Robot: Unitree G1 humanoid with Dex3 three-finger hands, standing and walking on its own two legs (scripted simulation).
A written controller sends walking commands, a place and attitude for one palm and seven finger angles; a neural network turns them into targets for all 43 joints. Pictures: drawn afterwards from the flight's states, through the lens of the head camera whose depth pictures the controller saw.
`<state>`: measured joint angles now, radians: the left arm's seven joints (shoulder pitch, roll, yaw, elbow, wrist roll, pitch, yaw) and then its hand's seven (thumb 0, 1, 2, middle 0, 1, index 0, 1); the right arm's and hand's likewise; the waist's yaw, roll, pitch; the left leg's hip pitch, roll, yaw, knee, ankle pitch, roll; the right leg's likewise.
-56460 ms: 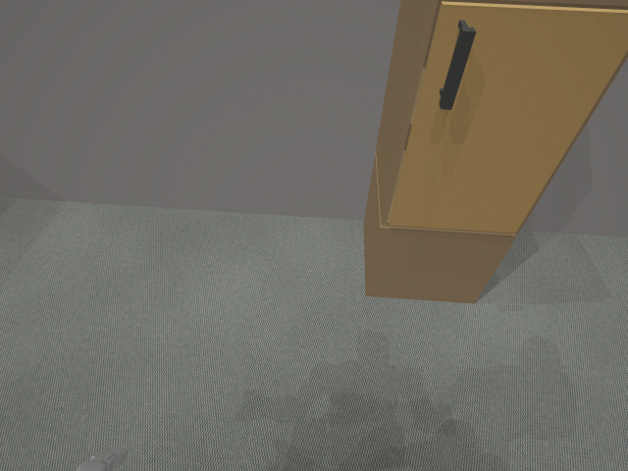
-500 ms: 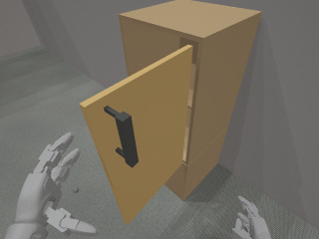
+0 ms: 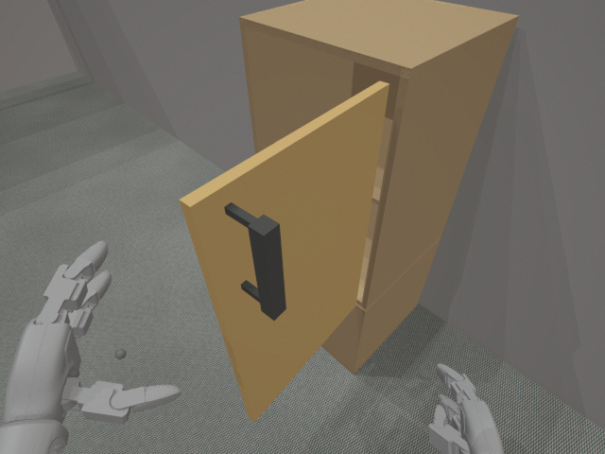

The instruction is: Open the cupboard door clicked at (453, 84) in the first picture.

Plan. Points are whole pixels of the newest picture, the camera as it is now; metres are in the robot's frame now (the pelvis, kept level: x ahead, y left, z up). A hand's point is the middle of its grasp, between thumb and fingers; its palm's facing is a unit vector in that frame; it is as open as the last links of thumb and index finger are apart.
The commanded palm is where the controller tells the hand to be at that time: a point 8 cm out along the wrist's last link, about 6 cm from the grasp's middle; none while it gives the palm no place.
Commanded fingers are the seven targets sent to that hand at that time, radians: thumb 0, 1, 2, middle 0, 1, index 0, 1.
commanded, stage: draw the hand back to the body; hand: left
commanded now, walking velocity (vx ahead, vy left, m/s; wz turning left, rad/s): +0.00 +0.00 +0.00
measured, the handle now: (255, 263) +0.29 +0.10 +0.15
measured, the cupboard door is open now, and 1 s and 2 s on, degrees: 95 95 95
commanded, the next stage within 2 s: step back with the hand held close in 0.86 s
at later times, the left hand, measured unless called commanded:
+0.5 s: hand (87, 308) +0.21 +0.26 +0.16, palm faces +0.41 -0.82 -0.40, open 8.9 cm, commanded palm +0.16 +0.30 +0.18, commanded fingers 0.00 0.90 0.90 -0.20 -0.30 -0.20 -0.30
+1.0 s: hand (98, 306) +0.21 +0.25 +0.16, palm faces +0.42 -0.82 -0.38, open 7.4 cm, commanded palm +0.16 +0.29 +0.18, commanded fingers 0.00 0.90 0.90 -0.20 -0.30 -0.20 -0.30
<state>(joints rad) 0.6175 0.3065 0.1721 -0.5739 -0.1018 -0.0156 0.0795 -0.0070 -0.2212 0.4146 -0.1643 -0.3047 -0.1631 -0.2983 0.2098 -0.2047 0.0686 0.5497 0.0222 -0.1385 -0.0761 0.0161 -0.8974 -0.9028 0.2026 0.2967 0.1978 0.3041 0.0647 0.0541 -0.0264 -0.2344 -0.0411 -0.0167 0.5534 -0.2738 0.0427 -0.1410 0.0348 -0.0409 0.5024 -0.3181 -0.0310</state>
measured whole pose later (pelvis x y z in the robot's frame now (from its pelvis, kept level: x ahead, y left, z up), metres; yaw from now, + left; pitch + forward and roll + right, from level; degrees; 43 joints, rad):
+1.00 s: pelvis +0.02 -0.01 +0.01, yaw -1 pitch -4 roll +0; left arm 0.48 0.35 0.32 -0.38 -0.10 -0.06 0.11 0.02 0.89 0.89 -0.21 -0.31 -0.21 -0.30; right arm 0.18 -0.22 0.02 0.61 0.02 -0.02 -0.07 0.02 -0.90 -0.90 0.20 0.30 0.20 0.30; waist 0.06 0.06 0.01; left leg -0.11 -0.03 -0.01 0.40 -0.23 0.03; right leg -0.02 0.05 -0.02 0.34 -0.26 -0.04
